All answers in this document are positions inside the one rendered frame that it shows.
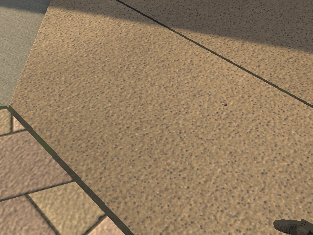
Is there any robot right hand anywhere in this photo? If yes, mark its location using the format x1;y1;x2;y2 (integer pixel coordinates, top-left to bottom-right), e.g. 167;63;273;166
273;219;313;235

